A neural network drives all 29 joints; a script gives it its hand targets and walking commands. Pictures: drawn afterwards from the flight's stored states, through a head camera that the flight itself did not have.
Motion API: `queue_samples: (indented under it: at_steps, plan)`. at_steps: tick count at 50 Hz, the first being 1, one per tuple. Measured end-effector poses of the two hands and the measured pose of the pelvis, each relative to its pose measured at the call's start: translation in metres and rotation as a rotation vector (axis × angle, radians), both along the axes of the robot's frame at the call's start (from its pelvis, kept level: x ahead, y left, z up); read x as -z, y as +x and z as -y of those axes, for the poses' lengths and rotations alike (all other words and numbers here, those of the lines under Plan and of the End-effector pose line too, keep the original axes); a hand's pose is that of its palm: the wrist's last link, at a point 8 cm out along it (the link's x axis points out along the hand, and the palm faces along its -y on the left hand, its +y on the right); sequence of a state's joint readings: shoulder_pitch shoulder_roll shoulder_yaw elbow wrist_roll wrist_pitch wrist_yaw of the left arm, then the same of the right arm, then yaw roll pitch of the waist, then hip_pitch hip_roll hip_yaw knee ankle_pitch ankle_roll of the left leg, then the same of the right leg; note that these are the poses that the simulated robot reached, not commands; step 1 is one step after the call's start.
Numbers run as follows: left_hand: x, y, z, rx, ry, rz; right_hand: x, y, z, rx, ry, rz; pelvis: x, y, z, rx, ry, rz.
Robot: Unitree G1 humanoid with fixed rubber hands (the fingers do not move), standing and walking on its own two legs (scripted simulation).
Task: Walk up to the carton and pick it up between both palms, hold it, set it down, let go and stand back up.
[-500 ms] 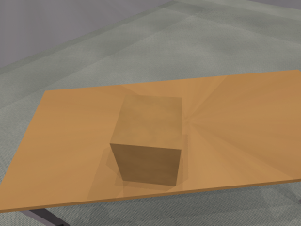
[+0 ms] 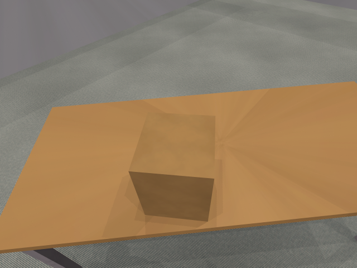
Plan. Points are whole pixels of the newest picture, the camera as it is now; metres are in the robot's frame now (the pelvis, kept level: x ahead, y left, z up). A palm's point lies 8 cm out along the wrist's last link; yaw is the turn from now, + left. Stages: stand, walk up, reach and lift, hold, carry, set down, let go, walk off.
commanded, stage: reach and lift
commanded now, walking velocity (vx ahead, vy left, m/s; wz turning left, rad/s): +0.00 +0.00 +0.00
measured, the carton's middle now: (178, 167) +0.44 +0.03 -0.08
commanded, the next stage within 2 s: none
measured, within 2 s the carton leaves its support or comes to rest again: neither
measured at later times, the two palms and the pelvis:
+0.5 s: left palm out of the picture +0.14 +0.27 -0.09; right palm out of the picture +0.11 -0.28 -0.09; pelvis -0.03 +0.00 -0.01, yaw +0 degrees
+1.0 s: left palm out of the picture +0.14 +0.27 -0.06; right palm out of the picture +0.11 -0.21 -0.06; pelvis -0.06 +0.02 -0.01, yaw +0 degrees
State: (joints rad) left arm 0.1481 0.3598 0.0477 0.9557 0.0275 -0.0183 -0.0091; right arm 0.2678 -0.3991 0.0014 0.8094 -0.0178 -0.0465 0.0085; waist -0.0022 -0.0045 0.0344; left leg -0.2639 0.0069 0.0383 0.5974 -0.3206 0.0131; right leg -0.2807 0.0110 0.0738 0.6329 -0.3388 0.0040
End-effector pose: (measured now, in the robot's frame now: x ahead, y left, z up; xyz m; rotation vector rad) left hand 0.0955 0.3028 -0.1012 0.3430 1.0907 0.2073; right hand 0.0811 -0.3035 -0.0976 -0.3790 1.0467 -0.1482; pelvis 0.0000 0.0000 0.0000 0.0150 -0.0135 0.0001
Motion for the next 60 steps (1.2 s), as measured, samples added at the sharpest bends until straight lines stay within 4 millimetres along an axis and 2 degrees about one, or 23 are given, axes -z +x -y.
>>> queue_samples:
  at_steps: [4, 7, 11, 15, 19, 28, 34, 39, 45, 52, 60]
  plan:
    - [0.002, 0.008, 0.003, -0.029, 0.007, -0.060, 0.003, 0.008, 0.000, -0.052, 0.004, 0.036, 0.003, -0.006, 0.000, 0.000, 0.000, 0.020]
    - [0.001, 0.032, 0.013, -0.024, -0.008, -0.056, 0.005, 0.023, -0.003, -0.083, 0.020, 0.086, 0.008, -0.013, -0.001, 0.000, -0.001, 0.047]
    - [-0.012, 0.070, 0.033, 0.009, -0.053, 0.062, 0.001, 0.036, -0.009, -0.104, 0.024, 0.147, 0.009, -0.015, -0.004, 0.000, -0.004, 0.055]
    - [-0.019, 0.089, 0.042, 0.032, -0.071, 0.121, -0.001, 0.037, -0.013, -0.075, 0.032, 0.183, 0.009, -0.016, -0.005, 0.000, -0.005, 0.057]
    - [-0.020, 0.083, 0.039, 0.023, -0.068, 0.131, -0.001, 0.035, -0.017, -0.045, 0.044, 0.211, 0.009, -0.018, -0.005, 0.000, -0.005, 0.058]
    - [-0.015, 0.031, 0.032, 0.007, -0.063, 0.127, -0.004, 0.027, -0.036, -0.035, 0.082, 0.275, 0.004, -0.031, -0.004, 0.001, -0.006, 0.057]
    - [-0.021, 0.014, 0.032, -0.012, -0.089, 0.209, -0.007, 0.026, -0.057, -0.036, 0.123, 0.339, 0.003, -0.045, -0.004, 0.000, -0.006, 0.069]
    - [-0.027, 0.018, 0.034, -0.002, -0.131, 0.275, -0.016, 0.029, -0.073, -0.019, 0.140, 0.411, 0.004, -0.054, -0.004, 0.000, -0.006, 0.083]
    - [-0.034, 0.036, 0.035, 0.034, -0.173, 0.363, -0.029, 0.032, -0.085, 0.007, 0.130, 0.480, 0.005, -0.061, -0.010, -0.001, -0.011, 0.097]
    - [-0.038, 0.049, 0.038, 0.097, -0.209, 0.439, -0.036, 0.034, -0.094, 0.024, 0.120, 0.502, 0.006, -0.061, -0.020, -0.002, -0.023, 0.105]
    - [-0.039, 0.049, 0.044, 0.130, -0.206, 0.511, -0.041, 0.043, -0.095, 0.015, 0.147, 0.553, 0.005, -0.055, -0.017, -0.002, -0.021, 0.097]
